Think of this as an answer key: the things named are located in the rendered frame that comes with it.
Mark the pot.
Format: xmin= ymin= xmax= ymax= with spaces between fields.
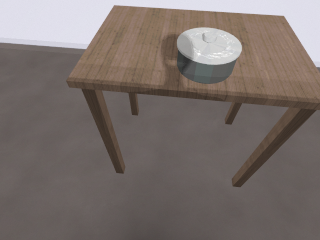
xmin=177 ymin=50 xmax=237 ymax=84

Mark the table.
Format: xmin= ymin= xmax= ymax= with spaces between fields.
xmin=66 ymin=5 xmax=320 ymax=187

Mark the lid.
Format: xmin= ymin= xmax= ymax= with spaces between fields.
xmin=177 ymin=27 xmax=242 ymax=65

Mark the knob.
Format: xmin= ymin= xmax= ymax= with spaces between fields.
xmin=203 ymin=32 xmax=218 ymax=43

